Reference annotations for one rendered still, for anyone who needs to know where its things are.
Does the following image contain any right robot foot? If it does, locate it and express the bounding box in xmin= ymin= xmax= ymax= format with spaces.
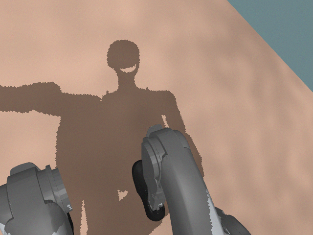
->
xmin=132 ymin=160 xmax=165 ymax=221

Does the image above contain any right robot hand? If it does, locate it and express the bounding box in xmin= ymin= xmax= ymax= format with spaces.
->
xmin=215 ymin=207 xmax=251 ymax=235

